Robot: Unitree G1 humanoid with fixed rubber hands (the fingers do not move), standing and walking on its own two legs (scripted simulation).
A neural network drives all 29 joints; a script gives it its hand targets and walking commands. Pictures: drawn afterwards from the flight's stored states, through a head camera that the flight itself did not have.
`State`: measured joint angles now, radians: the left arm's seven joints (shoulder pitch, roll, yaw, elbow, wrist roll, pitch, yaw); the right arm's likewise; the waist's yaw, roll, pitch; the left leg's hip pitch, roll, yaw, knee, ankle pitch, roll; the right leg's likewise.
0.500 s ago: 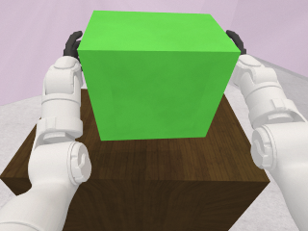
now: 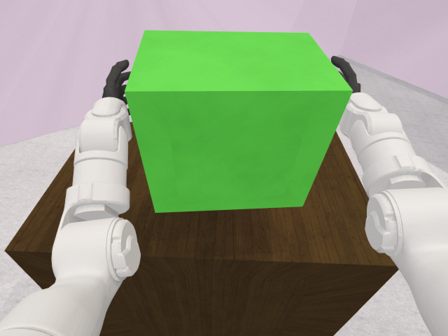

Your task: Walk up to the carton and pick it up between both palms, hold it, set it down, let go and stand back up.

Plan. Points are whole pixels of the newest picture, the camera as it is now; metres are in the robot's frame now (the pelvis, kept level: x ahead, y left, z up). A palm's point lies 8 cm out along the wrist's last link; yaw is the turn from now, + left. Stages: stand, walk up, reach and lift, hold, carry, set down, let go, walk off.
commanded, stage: set down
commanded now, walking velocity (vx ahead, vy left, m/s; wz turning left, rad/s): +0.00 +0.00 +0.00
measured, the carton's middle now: (229, 125) +0.44 +0.01 +0.19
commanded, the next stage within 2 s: none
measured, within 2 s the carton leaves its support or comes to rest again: neither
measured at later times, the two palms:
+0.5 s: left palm (124, 120) +0.41 +0.20 +0.21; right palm (340, 113) +0.43 -0.19 +0.22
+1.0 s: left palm (133, 134) +0.42 +0.19 +0.17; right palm (335, 125) +0.45 -0.20 +0.19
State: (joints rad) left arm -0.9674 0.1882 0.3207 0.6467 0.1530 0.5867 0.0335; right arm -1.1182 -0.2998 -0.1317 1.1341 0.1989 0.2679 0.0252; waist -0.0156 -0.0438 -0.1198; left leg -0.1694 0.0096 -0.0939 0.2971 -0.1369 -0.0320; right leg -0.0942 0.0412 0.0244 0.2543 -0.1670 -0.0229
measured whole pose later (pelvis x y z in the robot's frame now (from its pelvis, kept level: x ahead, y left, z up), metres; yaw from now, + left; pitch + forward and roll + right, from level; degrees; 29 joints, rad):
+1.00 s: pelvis +0.00 +0.00 +0.00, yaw -1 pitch +5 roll +0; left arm -0.90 0.07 0.38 0.68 0.20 0.43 0.07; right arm -1.04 -0.29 -0.35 1.18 -0.05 0.10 0.12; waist 0.05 -0.05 -0.11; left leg -0.25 0.02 -0.05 0.28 -0.12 -0.04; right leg -0.21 0.03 0.00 0.29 -0.18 -0.03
